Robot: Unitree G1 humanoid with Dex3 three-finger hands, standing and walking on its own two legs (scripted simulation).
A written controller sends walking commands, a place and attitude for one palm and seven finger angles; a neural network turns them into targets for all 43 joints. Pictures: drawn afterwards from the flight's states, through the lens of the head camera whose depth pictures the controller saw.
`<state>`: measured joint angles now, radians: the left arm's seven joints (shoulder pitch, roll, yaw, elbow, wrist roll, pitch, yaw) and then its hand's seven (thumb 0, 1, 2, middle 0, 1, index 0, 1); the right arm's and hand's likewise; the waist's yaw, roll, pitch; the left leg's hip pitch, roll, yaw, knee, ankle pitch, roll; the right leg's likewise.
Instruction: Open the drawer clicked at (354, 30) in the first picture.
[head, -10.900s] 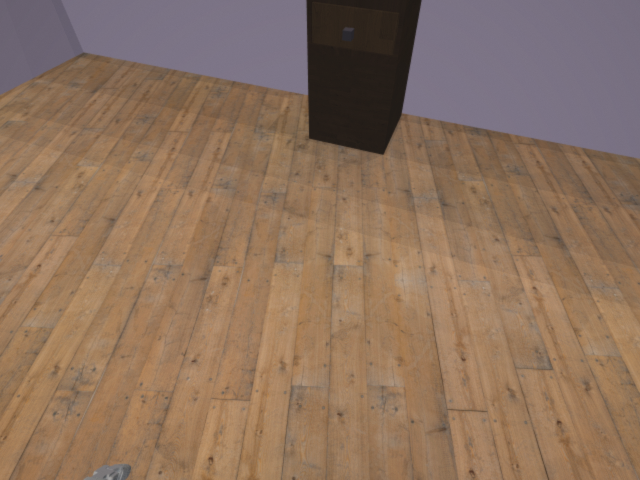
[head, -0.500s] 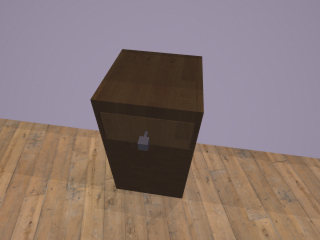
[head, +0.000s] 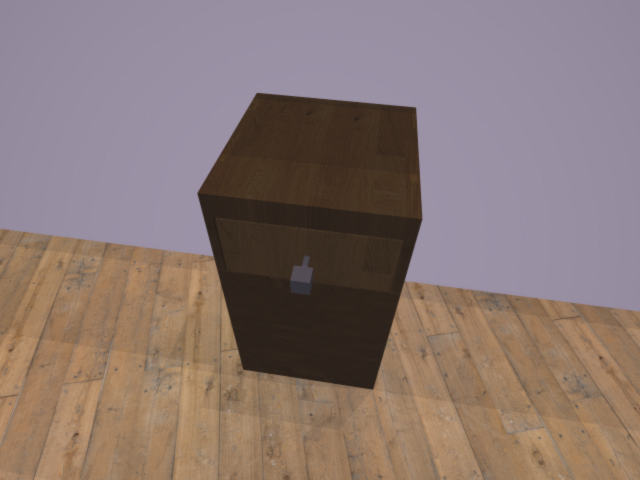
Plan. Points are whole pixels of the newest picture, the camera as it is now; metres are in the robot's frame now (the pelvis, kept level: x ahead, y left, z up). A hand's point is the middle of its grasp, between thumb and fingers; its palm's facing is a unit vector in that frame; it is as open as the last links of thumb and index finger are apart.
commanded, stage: come to a stop and stand still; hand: left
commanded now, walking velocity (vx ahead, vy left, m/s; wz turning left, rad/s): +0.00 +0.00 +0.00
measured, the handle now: (303, 272) +0.55 +0.07 -0.16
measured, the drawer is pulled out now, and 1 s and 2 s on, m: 0.00 0.00 0.00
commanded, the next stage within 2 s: look again from close up in 0.16 s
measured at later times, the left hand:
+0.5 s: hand out of the picture -0.02 +0.13 -0.18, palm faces +0.07 -0.99 -0.12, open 7.4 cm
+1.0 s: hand out of the picture -0.03 +0.12 -0.18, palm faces +0.06 -0.99 -0.11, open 7.4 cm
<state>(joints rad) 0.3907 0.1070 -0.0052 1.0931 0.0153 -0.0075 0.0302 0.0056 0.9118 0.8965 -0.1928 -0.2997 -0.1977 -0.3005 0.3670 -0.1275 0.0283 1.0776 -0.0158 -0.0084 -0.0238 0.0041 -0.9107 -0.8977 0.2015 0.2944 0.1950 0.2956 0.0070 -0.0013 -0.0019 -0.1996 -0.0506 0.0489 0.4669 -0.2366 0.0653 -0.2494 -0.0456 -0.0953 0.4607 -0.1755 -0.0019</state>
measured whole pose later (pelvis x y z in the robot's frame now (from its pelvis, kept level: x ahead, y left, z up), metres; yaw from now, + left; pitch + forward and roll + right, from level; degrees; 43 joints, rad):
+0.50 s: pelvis +0.01 -0.01 +0.00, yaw +0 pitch -2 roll +0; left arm 0.37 0.09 0.00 1.09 0.01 -0.02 0.04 0.00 0.91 0.90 -0.19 -0.30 -0.20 -0.30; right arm 0.35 -0.10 0.02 1.10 -0.01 -0.02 -0.03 0.00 -0.91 -0.90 0.20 0.29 0.19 0.30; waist 0.01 -0.01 0.00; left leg -0.19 -0.04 0.05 0.46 -0.24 0.06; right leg -0.24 -0.04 -0.10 0.45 -0.18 -0.01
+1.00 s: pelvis +0.01 -0.02 +0.00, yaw -1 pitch -1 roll +0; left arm 0.39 0.09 0.02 1.08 0.02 0.01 0.02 0.00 0.91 0.90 -0.19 -0.30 -0.20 -0.30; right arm 0.34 -0.09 0.01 1.10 -0.02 0.00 -0.04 0.00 -0.91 -0.90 0.20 0.29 0.20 0.30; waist 0.01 -0.02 0.00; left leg -0.20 -0.02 0.06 0.48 -0.25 0.04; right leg -0.27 -0.02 -0.08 0.49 -0.20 -0.03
